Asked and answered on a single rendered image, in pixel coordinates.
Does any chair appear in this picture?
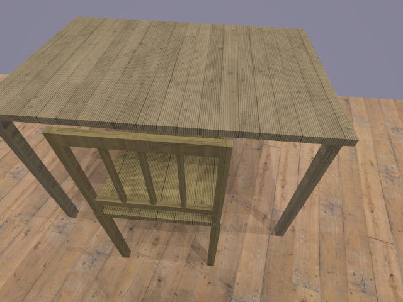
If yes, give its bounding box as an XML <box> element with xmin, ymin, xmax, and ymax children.
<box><xmin>42</xmin><ymin>126</ymin><xmax>233</xmax><ymax>266</ymax></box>

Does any table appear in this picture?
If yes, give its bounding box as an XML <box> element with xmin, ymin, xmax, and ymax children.
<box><xmin>0</xmin><ymin>16</ymin><xmax>359</xmax><ymax>236</ymax></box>

